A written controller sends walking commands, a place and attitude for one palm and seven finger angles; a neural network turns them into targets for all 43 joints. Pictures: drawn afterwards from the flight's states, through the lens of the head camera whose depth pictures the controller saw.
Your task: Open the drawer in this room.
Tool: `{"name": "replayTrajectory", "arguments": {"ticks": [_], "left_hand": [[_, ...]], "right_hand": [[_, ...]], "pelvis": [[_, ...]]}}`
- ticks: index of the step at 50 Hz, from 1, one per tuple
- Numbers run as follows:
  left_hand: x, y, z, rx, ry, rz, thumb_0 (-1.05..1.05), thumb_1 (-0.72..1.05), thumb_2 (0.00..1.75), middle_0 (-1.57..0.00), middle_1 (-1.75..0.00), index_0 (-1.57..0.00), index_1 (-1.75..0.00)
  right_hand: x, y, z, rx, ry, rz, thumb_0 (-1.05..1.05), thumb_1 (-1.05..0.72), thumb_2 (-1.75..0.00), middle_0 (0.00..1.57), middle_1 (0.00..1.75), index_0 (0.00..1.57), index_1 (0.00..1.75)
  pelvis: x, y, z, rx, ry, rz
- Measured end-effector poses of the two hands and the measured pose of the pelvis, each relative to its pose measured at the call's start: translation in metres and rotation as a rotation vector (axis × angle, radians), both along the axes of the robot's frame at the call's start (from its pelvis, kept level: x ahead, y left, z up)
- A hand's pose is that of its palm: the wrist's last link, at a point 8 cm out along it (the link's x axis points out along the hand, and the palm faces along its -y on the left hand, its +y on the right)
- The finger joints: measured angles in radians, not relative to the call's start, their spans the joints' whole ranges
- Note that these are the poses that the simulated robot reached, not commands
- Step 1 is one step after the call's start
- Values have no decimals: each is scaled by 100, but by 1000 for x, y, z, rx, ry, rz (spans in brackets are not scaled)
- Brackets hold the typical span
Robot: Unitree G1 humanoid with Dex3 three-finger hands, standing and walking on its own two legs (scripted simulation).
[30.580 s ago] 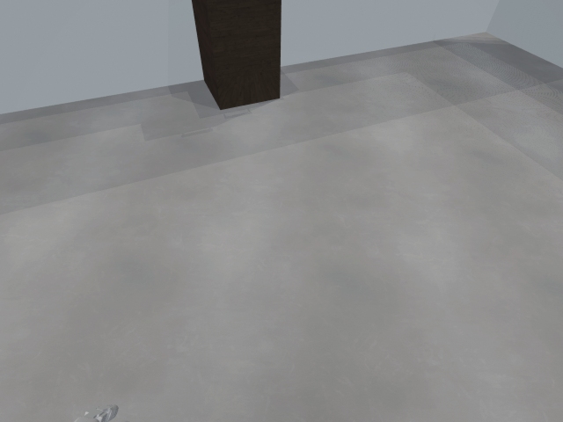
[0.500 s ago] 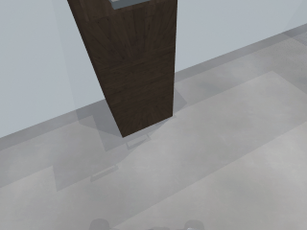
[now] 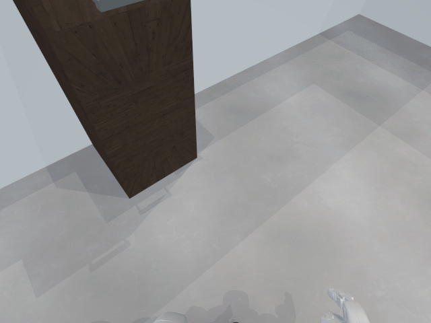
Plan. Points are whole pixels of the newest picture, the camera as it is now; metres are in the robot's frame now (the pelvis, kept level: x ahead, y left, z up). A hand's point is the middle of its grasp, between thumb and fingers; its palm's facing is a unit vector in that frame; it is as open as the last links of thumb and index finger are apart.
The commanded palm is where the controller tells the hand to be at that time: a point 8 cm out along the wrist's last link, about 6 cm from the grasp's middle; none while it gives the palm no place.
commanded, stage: walk to a spot facing it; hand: left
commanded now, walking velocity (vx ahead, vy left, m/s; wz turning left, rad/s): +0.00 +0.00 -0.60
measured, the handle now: out of the picture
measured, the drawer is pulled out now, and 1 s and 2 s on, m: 0.00 0.00 0.00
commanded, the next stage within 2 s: none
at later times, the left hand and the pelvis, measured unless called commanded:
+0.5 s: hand (131, 304) +0.15 +0.20 -0.17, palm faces -0.33 -0.92 -0.20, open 7.4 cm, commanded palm none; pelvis -0.01 +0.04 +0.00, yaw -20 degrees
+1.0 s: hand (159, 310) +0.15 +0.14 -0.16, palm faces -0.49 -0.84 -0.23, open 7.4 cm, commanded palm none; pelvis +0.06 -0.03 +0.01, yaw -35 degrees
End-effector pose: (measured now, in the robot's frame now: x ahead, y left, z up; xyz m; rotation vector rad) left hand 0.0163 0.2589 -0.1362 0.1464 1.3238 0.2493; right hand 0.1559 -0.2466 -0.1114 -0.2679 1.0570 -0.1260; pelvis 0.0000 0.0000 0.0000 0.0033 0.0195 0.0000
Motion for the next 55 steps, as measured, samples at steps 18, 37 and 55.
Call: {"name": "replayTrajectory", "arguments": {"ticks": [18, 37, 55], "left_hand": [[91, 45, -1, -29, -19, -292, 1, 91, 90, -20, -30, -20, -30], [188, -114, 21, -45, -217, -654, 1, 91, 90, -20, -30, -20, -30], [165, -62, -1, 1, 191, -587, 1, 91, 90, -20, -30, -20, -30]], "right_hand": [[-179, 49, 5, 3, 187, -358, 0, -91, -90, 21, 30, 20, 30], [-287, 11, -37, 152, 289, -680, 1, -91, -90, 20, 30, 20, 30], [-70, -73, 0, 29, -57, -602, 1, -91, -90, 20, 30, 20, 30]], "pelvis": [[-4, 49, 10, -53, -13, -248], [-9, -12, -3, 3, -30, -500], [104, -35, -2, -22, 5, -660]]}}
